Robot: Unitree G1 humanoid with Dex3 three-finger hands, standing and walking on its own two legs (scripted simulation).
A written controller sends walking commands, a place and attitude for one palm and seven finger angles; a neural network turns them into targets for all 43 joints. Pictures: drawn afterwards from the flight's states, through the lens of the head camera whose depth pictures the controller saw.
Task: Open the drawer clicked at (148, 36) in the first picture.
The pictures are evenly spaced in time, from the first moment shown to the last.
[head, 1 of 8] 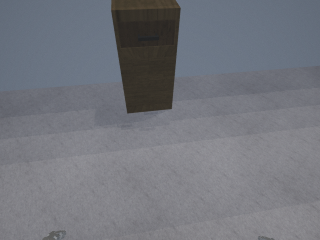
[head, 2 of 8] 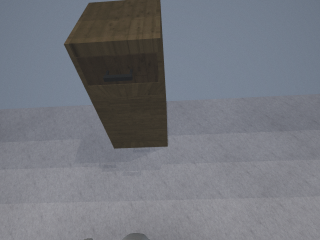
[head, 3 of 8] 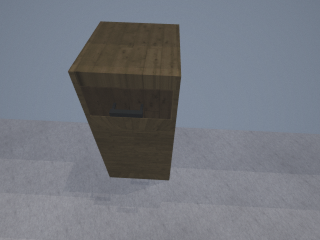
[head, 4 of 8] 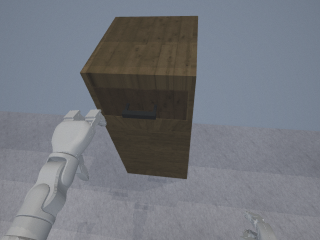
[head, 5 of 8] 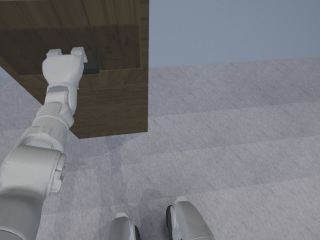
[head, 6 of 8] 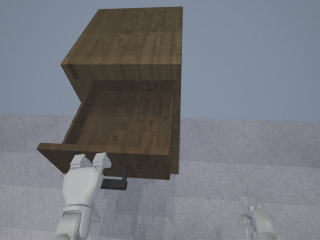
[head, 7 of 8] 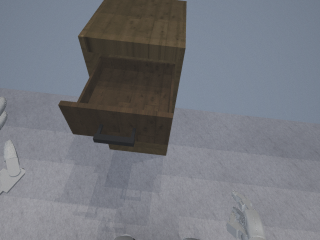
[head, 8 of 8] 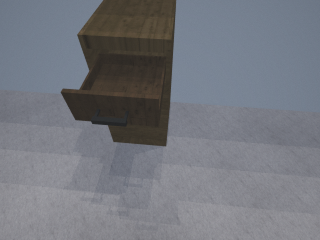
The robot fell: no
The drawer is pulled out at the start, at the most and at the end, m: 0.00 0.30 0.29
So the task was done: yes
